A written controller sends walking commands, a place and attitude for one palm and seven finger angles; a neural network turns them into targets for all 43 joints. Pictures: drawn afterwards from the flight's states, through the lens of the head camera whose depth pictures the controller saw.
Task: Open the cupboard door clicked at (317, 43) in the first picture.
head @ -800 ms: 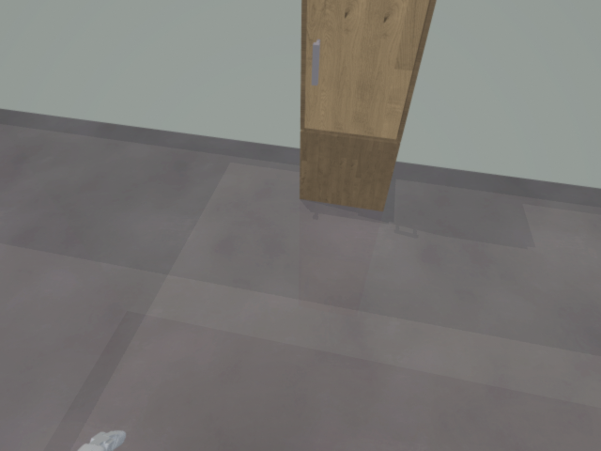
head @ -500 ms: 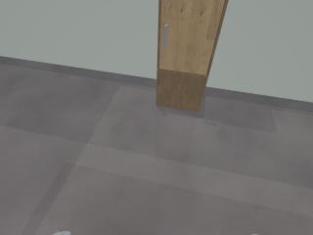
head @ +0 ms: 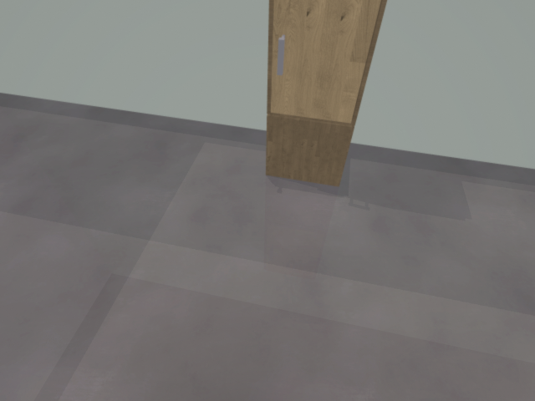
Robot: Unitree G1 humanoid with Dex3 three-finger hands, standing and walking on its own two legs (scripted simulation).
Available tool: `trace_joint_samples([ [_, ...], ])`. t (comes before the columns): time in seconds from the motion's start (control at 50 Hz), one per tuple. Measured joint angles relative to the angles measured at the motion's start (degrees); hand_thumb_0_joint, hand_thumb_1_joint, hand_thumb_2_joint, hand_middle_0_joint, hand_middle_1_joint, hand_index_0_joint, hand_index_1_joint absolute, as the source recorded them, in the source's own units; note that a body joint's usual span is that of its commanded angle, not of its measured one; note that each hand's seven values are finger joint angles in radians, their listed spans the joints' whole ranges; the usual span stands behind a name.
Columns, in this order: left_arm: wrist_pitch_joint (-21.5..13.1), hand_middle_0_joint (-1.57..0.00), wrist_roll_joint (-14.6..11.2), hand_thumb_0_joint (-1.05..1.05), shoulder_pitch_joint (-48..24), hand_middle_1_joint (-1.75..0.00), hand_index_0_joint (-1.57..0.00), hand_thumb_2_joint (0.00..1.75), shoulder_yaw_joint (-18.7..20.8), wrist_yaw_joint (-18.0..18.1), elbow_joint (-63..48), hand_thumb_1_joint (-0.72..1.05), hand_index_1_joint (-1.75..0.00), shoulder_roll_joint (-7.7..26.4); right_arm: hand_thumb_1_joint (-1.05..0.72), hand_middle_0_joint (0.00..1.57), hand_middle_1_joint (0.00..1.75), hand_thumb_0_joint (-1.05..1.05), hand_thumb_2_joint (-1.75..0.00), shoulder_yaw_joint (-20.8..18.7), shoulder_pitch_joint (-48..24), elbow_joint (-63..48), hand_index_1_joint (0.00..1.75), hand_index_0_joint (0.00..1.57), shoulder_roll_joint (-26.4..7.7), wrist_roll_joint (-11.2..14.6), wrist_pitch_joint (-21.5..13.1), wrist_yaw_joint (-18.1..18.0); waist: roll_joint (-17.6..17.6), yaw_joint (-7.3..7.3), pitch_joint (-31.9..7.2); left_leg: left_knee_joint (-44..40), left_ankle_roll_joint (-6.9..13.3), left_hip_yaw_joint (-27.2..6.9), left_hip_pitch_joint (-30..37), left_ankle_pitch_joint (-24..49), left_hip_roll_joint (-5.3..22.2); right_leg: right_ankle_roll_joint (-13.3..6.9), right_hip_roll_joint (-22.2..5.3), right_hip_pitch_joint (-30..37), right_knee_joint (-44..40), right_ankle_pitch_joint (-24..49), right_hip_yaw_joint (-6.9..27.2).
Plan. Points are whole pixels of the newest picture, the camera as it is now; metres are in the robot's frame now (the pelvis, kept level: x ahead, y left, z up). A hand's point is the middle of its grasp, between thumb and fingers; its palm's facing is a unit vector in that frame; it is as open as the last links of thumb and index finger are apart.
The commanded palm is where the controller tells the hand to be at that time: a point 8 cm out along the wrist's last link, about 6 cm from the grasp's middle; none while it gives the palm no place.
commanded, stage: stand and wait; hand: left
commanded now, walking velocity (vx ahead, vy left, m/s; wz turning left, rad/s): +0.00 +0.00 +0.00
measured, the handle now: (281, 55) +1.33 +0.02 -0.07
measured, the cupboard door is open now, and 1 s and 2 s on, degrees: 0 0 0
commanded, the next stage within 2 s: look at it before walking up in 0.02 s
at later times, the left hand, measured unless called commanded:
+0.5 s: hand out of the picture +0.08 +0.24 -0.16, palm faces -0.03 -0.94 -0.33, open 7.4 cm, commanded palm none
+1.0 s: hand out of the picture +0.05 +0.21 -0.18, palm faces -0.01 -0.98 -0.22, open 7.4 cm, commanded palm none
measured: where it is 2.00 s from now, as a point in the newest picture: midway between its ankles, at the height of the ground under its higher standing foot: (280, 353)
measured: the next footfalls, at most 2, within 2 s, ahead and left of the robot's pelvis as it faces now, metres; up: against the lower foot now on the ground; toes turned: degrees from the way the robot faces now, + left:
right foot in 1.36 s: +0.30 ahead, -0.16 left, +0.00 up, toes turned -12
left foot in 1.80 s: +0.51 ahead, +0.07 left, +0.00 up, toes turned +10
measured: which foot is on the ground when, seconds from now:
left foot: down 0.00-1.00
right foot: down 0.00-1.00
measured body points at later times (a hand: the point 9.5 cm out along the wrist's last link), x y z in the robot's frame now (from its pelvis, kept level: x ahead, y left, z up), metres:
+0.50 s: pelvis +0.01 +0.00 +0.00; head +0.01 +0.00 +0.45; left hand +0.08 +0.29 -0.13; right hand +0.09 -0.30 -0.13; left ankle +0.01 +0.12 -0.74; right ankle +0.01 -0.12 -0.74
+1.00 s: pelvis +0.04 +0.00 -0.01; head +0.04 +0.01 +0.44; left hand +0.05 +0.26 -0.16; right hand +0.06 -0.26 -0.16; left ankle +0.01 +0.12 -0.74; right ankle +0.01 -0.12 -0.74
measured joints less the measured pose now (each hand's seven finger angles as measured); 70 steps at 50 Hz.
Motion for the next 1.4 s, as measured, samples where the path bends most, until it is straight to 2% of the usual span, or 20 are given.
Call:
trace_joint_samples([
  [0.78,-0.2,-0.2,0.1,0.01,-0.4,-0.3,-0.2,0.9,0.0,0.1,0.4,0.91,-0.3,-0.3,-0.91,0.21,0.3,0.01,-0.9,0.2,-1.4,0.2,0.3,0.2,-0.1,0.1,-0.2,-0.2,0.1,0.28,0.0,-2.3,-0.4,0.0,1.7,0.5,0.4,-0.3,0.4,1.6,-2.2,0.4,0.0],
  [0.84,0.2,-0.2,0.2,0.01,0.9,-0.3,-0.2,0.9,0.1,0.5,0.4,0.91,-0.3,-1.1,-0.91,0.21,0.3,0.01,-0.9,0.3,-0.5,0.2,0.3,0.2,0.7,-0.4,0.3,-0.3,0.2,0.43,-0.9,-0.8,-0.5,0.3,1.1,-0.7,0.6,-0.3,0.6,1.0,-0.9,-0.5,0.2],
  [0.94,0.9,-0.2,0.6,0.01,5.8,-0.3,-0.2,0.9,0.4,-0.5,0.3,0.91,-0.3,-3.7,-0.91,0.2,0.3,0.01,-0.9,0.3,4.0,0.2,0.3,0.2,3.4,-0.9,0.9,0.2,0.0,0.66,-3.3,5.0,0.1,0.9,-0.7,-9.0,1.1,-1.0,1.1,-0.2,2.6,-4.8,0.9],
  [1.04,0.5,-0.2,0.3,0.01,10.8,-0.3,-0.2,0.9,1.0,-0.9,1.0,0.91,-0.3,-6.7,-0.91,0.2,0.3,0.01,-0.9,0.1,8.8,0.7,0.3,0.2,6.1,-0.7,-0.2,0.1,-0.3,0.55,-3.0,9.6,0.4,1.5,-1.1,-9.5,1.5,-0.5,1.4,-0.5,6.9,-8.2,1.2],
  [1.08,0.7,-0.2,0.4,0.01,12.6,-0.3,-0.2,0.9,1.3,-0.9,1.6,0.91,-0.3,-7.5,-0.91,0.2,0.3,0.01,-0.9,-0.1,10.5,0.9,0.3,0.2,7.4,-0.8,-0.9,0.1,-1.4,0.53,-3.1,10.1,0.6,2.8,-0.3,-11.8,1.0,-1.4,0.8,-2.0,11.5,-10.9,1.6],
  [1.1,0.9,-0.2,0.5,0.01,13.1,-0.3,-0.2,0.9,1.4,-0.9,2.0,0.91,-0.3,-7.9,-0.91,0.21,0.3,0.01,-0.9,-0.3,11.4,0.8,0.3,0.2,8.0,-0.9,-1.6,-0.1,-1.7,0.37,-2.9,9.6,0.8,3.6,0.6,-12.5,1.0,-1.7,0.7,-3.8,16.4,-12.6,1.1],
  [1.14,1.1,-0.2,0.7,0.01,13.0,-0.3,-0.2,0.9,1.4,-0.9,2.5,0.91,-0.3,-8.6,-0.91,0.21,0.3,0.01,-0.9,-0.5,13.6,0.7,0.3,0.2,9.1,-0.9,-3.0,-0.7,-1.6,-0.69,-2.0,7.2,0.9,4.4,3.0,-12.4,1.1,-1.9,0.6,-8.4,26.9,-14.8,-0.4],
  [1.18,0.9,-0.2,0.7,0.01,11.5,-0.3,-0.2,0.9,1.8,-1.1,2.2,0.91,-0.3,-9.0,-0.91,0.21,0.3,0.0,-0.9,-0.5,16.0,1.0,0.3,0.2,10.2,-0.9,-3.9,-1.3,-1.3,-1.89,-0.9,4.0,0.8,4.3,5.5,-11.8,1.3,-1.9,-0.1,-12.9,33.0,-15.2,-2.2],
  [1.24,0.4,-0.2,0.6,0.01,7.6,-0.3,-0.2,0.9,2.3,-1.6,0.1,0.91,-0.3,-9.3,-0.91,0.21,0.3,0.0,-0.9,-0.6,19.3,2.7,0.3,0.2,11.3,-1.0,-3.9,-1.6,-0.2,-2.67,0.9,-0.5,0.1,4.0,9.3,-11.2,2.0,-1.7,-1.9,-17.9,31.4,-12.8,-4.3],
  [1.3,-0.3,-0.2,0.4,0.01,3.3,-0.3,-0.19,0.9,2.7,-2.0,-2.7,0.91,-0.3,-9.5,-0.91,0.21,0.3,0.0,-0.9,-0.7,21.4,4.8,0.3,0.2,11.6,-1.0,-3.4,-1.6,0.9,-2.78,2.7,-2.6,-1.1,4.4,12.6,-12.2,2.9,-2.1,-2.9,-19.4,21.6,-7.7,-5.9],
  [1.34,-1.4,-0.2,0.4,0.01,1.1,-0.3,-0.19,0.9,2.9,-2.0,-4.3,0.91,-0.3,-9.5,-0.91,0.21,0.3,0.01,-0.9,-0.9,22.4,6.0,0.3,0.2,11.6,-0.7,-3.0,-1.5,1.6,-2.59,3.5,-0.2,-1.8,4.7,13.8,-15.0,3.9,-2.9,-2.3,-17.9,15.3,-3.6,-7.0],
  [1.36,-2.3,-0.2,0.6,0.01,0.5,-0.3,-0.19,0.9,3.0,-1.9,-5.0,0.91,-0.3,-9.2,-0.91,0.21,0.3,0.01,-0.9,-1.1,23.0,6.5,0.3,0.2,11.7,-0.5,-2.9,-1.3,1.4,-2.34,3.6,3.8,-1.7,4.9,13.2,-17.0,4.2,-3.5,-2.1,-16.3,12.6,-1.0,-7.4],
  [1.38,-3.3,-0.2,0.8,0.01,-0.2,-0.3,-0.19,0.9,3.3,-1.5,-5.5,0.91,-0.3,-9.0,-0.91,0.21,0.3,0.01,-0.9,-1.1,23.0,7.0,0.3,0.2,11.8,-0.2,-2.6,-1.1,1.2,-2.07,3.8,11.4,-1.1,4.8,10.7,-18.5,4.9,-3.8,-2.1,-16.0,13.5,2.1,-7.7],
  [1.4,-4.1,-0.2,0.8,0.01,-0.7,-0.3,-0.19,0.9,3.5,-1.2,-5.6,0.91,-0.3,-8.9,-0.91,0.21,0.3,0.01,-0.9,-1.2,22.4,7.2,0.3,0.2,11.8,0.1,-2.1,-1.0,1.2,-2.04,4.1,21.9,-0.3,3.6,6.8,-18.7,5.0,-3.8,-2.1,-15.9,15.9,0.9,-8.2],
])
